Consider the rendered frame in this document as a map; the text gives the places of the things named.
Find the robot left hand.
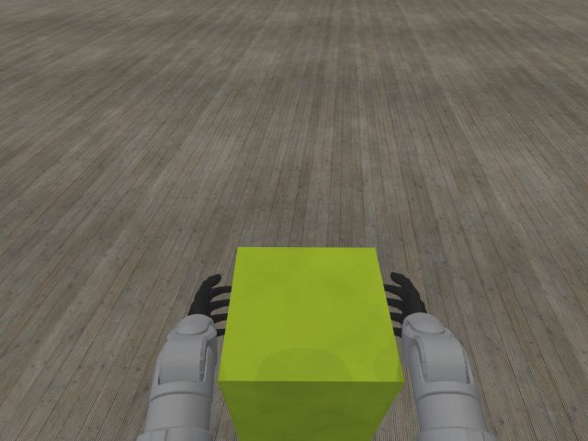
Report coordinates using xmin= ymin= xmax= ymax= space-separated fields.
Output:
xmin=187 ymin=274 xmax=232 ymax=337

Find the carton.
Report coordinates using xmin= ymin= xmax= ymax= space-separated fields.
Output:
xmin=218 ymin=247 xmax=404 ymax=441

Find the robot right hand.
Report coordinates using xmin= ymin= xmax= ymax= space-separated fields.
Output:
xmin=383 ymin=272 xmax=427 ymax=338

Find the robot right forearm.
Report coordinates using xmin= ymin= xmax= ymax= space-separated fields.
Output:
xmin=401 ymin=312 xmax=497 ymax=441

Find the robot left forearm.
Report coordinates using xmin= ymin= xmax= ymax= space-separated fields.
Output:
xmin=136 ymin=314 xmax=218 ymax=441

